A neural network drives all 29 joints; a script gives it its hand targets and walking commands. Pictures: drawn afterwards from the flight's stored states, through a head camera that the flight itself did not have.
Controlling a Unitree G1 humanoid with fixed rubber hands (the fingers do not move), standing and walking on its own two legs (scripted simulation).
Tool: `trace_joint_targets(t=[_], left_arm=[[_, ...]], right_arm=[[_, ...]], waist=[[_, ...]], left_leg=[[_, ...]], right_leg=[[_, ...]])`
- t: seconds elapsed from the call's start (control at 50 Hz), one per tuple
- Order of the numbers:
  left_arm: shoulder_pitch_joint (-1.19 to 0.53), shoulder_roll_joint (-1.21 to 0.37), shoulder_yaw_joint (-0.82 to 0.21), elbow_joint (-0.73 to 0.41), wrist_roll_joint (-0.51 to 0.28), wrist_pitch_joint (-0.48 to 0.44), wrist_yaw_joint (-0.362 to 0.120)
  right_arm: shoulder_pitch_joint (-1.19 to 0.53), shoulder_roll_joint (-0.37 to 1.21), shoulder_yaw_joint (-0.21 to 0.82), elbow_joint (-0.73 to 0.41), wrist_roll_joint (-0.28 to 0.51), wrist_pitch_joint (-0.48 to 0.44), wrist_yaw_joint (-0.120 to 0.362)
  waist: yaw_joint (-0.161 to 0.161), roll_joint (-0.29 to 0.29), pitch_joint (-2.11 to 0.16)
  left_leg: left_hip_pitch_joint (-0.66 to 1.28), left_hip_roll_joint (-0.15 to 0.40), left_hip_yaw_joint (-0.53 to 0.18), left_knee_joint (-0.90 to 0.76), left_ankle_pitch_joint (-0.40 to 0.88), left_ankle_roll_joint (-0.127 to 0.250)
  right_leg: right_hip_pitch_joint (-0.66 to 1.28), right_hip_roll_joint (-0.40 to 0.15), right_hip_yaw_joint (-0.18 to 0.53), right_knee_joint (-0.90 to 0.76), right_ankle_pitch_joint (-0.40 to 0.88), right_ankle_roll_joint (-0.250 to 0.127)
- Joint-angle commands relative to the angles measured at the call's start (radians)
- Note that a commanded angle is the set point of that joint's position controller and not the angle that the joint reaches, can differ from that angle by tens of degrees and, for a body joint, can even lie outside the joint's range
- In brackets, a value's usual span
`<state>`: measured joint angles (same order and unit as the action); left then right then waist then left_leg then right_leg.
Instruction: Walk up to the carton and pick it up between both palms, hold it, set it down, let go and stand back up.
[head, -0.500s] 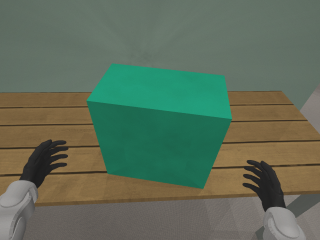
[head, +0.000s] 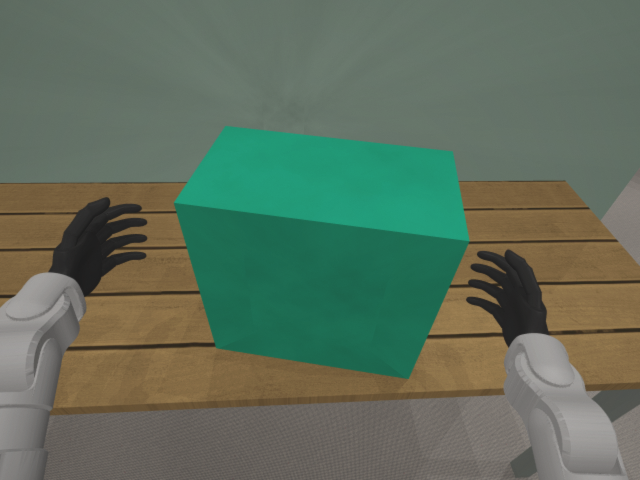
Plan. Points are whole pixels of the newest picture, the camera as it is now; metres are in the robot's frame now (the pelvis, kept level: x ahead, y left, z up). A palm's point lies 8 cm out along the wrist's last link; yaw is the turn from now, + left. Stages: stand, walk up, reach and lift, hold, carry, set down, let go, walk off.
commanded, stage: reach and lift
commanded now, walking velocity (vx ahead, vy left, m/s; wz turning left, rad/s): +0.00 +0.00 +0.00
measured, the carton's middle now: (322, 259) +0.41 +0.01 +0.06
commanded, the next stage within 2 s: none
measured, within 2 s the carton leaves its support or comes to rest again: neither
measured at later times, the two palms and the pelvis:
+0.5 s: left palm (86, 201) +0.36 +0.27 +0.20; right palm (505, 257) +0.34 -0.20 +0.15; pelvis +0.00 +0.00 +0.00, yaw +0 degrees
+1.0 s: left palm (112, 149) +0.41 +0.25 +0.24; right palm (514, 211) +0.38 -0.21 +0.19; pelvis -0.01 +0.00 +0.00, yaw +0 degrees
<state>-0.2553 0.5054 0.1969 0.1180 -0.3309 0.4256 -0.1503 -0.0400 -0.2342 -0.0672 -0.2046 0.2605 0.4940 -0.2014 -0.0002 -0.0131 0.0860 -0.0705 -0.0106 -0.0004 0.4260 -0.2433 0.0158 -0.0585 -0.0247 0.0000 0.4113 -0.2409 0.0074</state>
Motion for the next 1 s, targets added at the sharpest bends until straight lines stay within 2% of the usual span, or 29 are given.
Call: trace_joint_targets(t=[0.0,0.04,0.1,0.14,0.18,0.22,0.24,0.26,0.3,0.32,0.36,0.42,0.44,0.46,0.48,0.52,0.56,0.58,0.6,0.64,0.66,0.7,0.72,0.74,0.78,0.84,0.9,0.94,0.98], left_arm=[[-0.367,0.293,0.063,-0.063,-0.031,0.007,-0.022],[-0.389,0.289,0.066,-0.008,-0.017,0.031,-0.027],[-0.405,0.276,0.078,-0.018,-0.002,0.08,-0.029],[-0.434,0.3,0.081,-0.016,-0.004,0.098,-0.039],[-0.465,0.319,0.092,-0.038,0.003,0.108,-0.027],[-0.487,0.309,0.076,-0.031,-0.011,0.12,-0.024],[-0.53,0.326,0.069,-0.023,-0.008,0.118,-0.024],[-0.592,0.32,0.056,0.035,-0.015,0.119,-0.025],[-0.624,0.349,0.052,0.039,-0.027,0.114,-0.022],[-0.635,0.34,0.039,0.067,-0.039,0.109,-0.023],[-0.655,0.357,0.034,0.044,-0.059,0.102,-0.017],[-0.694,0.344,0.021,0.109,-0.049,0.12,-0.014],[-0.719,0.352,0.01,0.171,-0.051,0.117,-0.021],[-0.729,0.359,0.008,0.146,-0.053,0.115,-0.019],[-0.711,0.358,0.003,0.159,-0.054,0.122,-0.015],[-0.759,0.371,0.005,0.194,-0.066,0.118,-0.02],[-0.777,0.375,0.005,0.149,-0.07,0.119,-0.015],[-0.801,0.365,0.0,0.152,-0.051,0.124,-0.01],[-0.855,0.366,-0.005,0.223,-0.057,0.121,-0.009],[-0.9,0.384,-0.018,0.292,-0.066,0.108,-0.015],[-0.87,0.388,-0.015,0.269,-0.07,0.107,-0.016],[-0.874,0.372,-0.049,0.251,-0.065,0.1,-0.008],[-0.937,0.394,-0.048,0.313,-0.077,0.099,-0.007],[-0.954,0.39,-0.045,0.293,-0.076,0.097,-0.005],[-1.005,0.401,-0.049,0.349,-0.081,0.088,-0.003],[-1.029,0.388,-0.081,0.327,-0.074,0.087,0.01],[-1.073,0.372,-0.119,0.414,-0.093,0.083,0.014],[-1.139,0.389,-0.138,0.539,-0.104,0.069,0.016],[-1.209,0.388,-0.17,0.594,-0.121,0.044,0.023]], right_arm=[[-0.33,-0.213,-0.137,-0.056,0.074,-0.006,-0.017],[-0.373,-0.21,-0.124,-0.006,0.081,0.0,-0.023],[-0.403,-0.232,-0.122,-0.014,0.098,0.004,-0.027],[-0.44,-0.241,-0.137,-0.007,0.087,0.008,-0.042],[-0.483,-0.261,-0.137,-0.018,0.1,0.01,-0.037],[-0.505,-0.268,-0.138,0.003,0.098,0.018,-0.034],[-0.536,-0.27,-0.141,0.02,0.098,0.021,-0.035],[-0.581,-0.259,-0.15,0.074,0.087,0.029,-0.039],[-0.624,-0.267,-0.151,0.079,0.094,0.032,-0.034],[-0.632,-0.264,-0.153,0.108,0.089,0.034,-0.031],[-0.665,-0.272,-0.147,0.104,0.104,0.032,-0.032],[-0.711,-0.29,-0.146,0.196,0.102,0.036,-0.02],[-0.742,-0.277,-0.141,0.207,0.088,0.034,-0.028],[-0.762,-0.283,-0.132,0.188,0.099,0.029,-0.024],[-0.754,-0.305,-0.151,0.216,0.097,0.028,-0.019],[-0.811,-0.303,-0.131,0.211,0.104,0.021,-0.02],[-0.826,-0.317,-0.136,0.215,0.113,0.014,-0.022],[-0.851,-0.32,-0.134,0.256,0.118,0.018,-0.015],[-0.895,-0.317,-0.138,0.306,0.104,0.022,-0.01],[-0.949,-0.312,-0.121,0.321,0.103,0.022,-0.009],[-0.924,-0.326,-0.134,0.324,0.101,0.024,-0.008],[-0.926,-0.321,-0.119,0.339,0.12,0.014,-0.005],[-0.994,-0.323,-0.112,0.349,0.112,0.012,-0.002],[-1.024,-0.333,-0.12,0.333,0.106,0.005,0.002],[-1.06,-0.34,-0.126,0.396,0.1,0.008,0.004],[-1.083,-0.343,-0.12,0.456,0.11,0.002,0.021],[-1.155,-0.361,-0.134,0.51,0.1,-0.006,0.03],[-1.224,-0.352,-0.119,0.569,0.094,-0.006,0.037],[-1.289,-0.343,-0.108,0.614,0.089,-0.009,0.043]], waist=[[-0.056,0.042,-0.2],[-0.056,0.039,-0.214],[-0.049,0.053,-0.254],[-0.07,0.018,-0.263],[-0.054,0.044,-0.285],[-0.069,0.02,-0.278],[-0.08,0.041,-0.273],[-0.107,0.031,-0.249],[-0.102,0.029,-0.289],[-0.119,0.022,-0.285],[-0.11,0.018,-0.351],[-0.124,0.045,-0.347],[-0.133,0.017,-0.337],[-0.125,0.016,-0.365],[-0.139,0.031,-0.36],[-0.134,-0.007,-0.393],[-0.139,0.017,-0.443],[-0.135,0.047,-0.42],[-0.14,0.031,-0.412],[-0.145,-0.009,-0.428],[-0.153,-0.018,-0.431],[-0.159,0.03,-0.458],[-0.147,0.015,-0.451],[-0.146,-0.003,-0.491],[-0.148,0.008,-0.488],[-0.159,0.043,-0.511],[-0.164,0.024,-0.475],[-0.155,0.0,-0.445],[-0.152,-0.022,-0.468]], left_leg=[[-0.01,0.026,0.027,-0.152,0.217,-0.032],[0.012,0.025,0.029,-0.137,0.281,-0.036],[0.037,0.022,0.029,-0.108,0.385,-0.051],[0.032,0.017,0.027,-0.107,0.359,-0.046],[0.028,0.019,0.028,-0.102,0.388,-0.052],[0.009,0.024,0.023,-0.099,0.386,-0.048],[0.009,0.02,0.023,-0.102,0.359,-0.048],[-0.012,0.015,0.021,-0.102,0.311,-0.044],[-0.037,0.017,0.02,-0.112,0.277,-0.033],[-0.036,0.016,0.018,-0.112,0.286,-0.031],[-0.02,0.019,0.017,-0.102,0.333,-0.033],[-0.017,0.029,0.007,-0.089,0.393,-0.046],[-0.03,0.024,0.009,-0.085,0.372,-0.04],[-0.019,0.02,0.011,-0.085,0.376,-0.037],[-0.015,0.025,0.008,-0.087,0.391,-0.045],[-0.019,0.018,0.008,-0.08,0.387,-0.034],[0.0,0.019,0.013,-0.065,0.46,-0.05],[0.017,0.022,0.01,-0.061,0.475,-0.057],[0.005,0.026,0.008,-0.064,0.44,-0.052],[-0.045,0.02,0.007,-0.076,0.357,-0.03],[-0.042,0.021,0.003,-0.08,0.376,-0.032],[-0.001,0.024,-0.004,-0.071,0.42,-0.039],[-0.031,0.019,0.002,-0.069,0.391,-0.035],[-0.021,0.018,0.005,-0.074,0.4,-0.035],[-0.044,0.02,0.003,-0.073,0.381,-0.036],[0.015,0.027,-0.007,-0.065,0.422,-0.046],[-0.006,0.039,-0.019,-0.071,0.359,-0.04],[-0.077,0.032,-0.014,-0.086,0.246,-0.019],[-0.104,0.027,-0.01,-0.096,0.195,-0.005]], right_leg=[[0.056,0.022,0.046,-0.147,0.222,-0.05],[0.062,0.025,0.048,-0.145,0.275,-0.048],[0.082,0.036,0.042,-0.138,0.348,-0.046],[0.098,0.032,0.035,-0.139,0.368,-0.039],[0.096,0.039,0.036,-0.128,0.378,-0.042],[0.096,0.043,0.033,-0.119,0.381,-0.044],[0.092,0.04,0.035,-0.123,0.356,-0.044],[0.067,0.036,0.032,-0.127,0.332,-0.038],[0.085,0.032,0.035,-0.116,0.327,-0.041],[0.086,0.032,0.033,-0.119,0.339,-0.041],[0.094,0.036,0.03,-0.107,0.374,-0.042],[0.101,0.043,0.027,-0.103,0.395,-0.05],[0.1,0.041,0.025,-0.102,0.41,-0.041],[0.106,0.045,0.02,-0.103,0.409,-0.039],[0.108,0.05,0.013,-0.105,0.413,-0.042],[0.122,0.045,0.02,-0.1,0.467,-0.035],[0.144,0.052,0.013,-0.088,0.517,-0.034],[0.109,0.056,0.007,-0.093,0.478,-0.037],[0.085,0.06,0.004,-0.098,0.422,-0.037],[0.114,0.048,0.015,-0.092,0.439,-0.029],[0.14,0.05,0.012,-0.087,0.481,-0.029],[0.144,0.049,0.006,-0.087,0.487,-0.034],[0.128,0.046,0.015,-0.081,0.481,-0.031],[0.142,0.052,0.009,-0.075,0.494,-0.029],[0.141,0.048,0.01,-0.076,0.478,-0.027],[0.102,0.053,-0.003,-0.083,0.467,-0.035],[0.07,0.055,-0.006,-0.09,0.407,-0.037],[0.068,0.04,0.002,-0.089,0.359,-0.03],[0.067,0.036,0.001,-0.081,0.326,-0.027]])
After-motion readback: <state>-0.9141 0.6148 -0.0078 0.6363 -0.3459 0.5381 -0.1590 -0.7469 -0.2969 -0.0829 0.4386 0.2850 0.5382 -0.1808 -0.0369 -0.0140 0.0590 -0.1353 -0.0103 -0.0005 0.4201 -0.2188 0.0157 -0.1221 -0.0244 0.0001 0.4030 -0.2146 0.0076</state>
